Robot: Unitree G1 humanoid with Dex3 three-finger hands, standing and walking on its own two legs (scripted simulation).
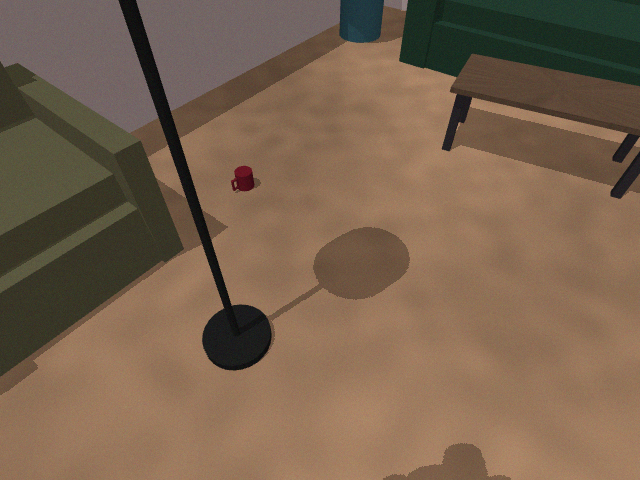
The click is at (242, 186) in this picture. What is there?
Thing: mug
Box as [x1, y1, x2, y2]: [231, 166, 253, 190]
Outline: 240,166 235,169 235,178 231,181 233,190 237,188 240,190 249,190 253,187 251,169 247,166
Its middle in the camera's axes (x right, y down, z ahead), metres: -0.36 -0.29 +1.88
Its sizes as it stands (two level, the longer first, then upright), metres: 0.118 0.084 0.089
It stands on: the floor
